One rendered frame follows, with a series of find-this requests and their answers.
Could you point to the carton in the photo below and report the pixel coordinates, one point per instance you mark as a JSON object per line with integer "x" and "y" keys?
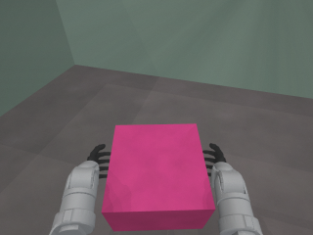
{"x": 157, "y": 179}

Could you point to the right robot forearm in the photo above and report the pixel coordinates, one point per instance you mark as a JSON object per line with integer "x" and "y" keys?
{"x": 235, "y": 212}

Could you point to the left robot forearm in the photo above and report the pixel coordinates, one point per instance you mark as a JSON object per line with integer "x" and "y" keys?
{"x": 76, "y": 215}

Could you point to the right robot hand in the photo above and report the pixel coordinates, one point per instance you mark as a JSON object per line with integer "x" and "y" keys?
{"x": 219, "y": 156}

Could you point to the left robot hand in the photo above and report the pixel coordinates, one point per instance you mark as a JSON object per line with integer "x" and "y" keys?
{"x": 94, "y": 156}

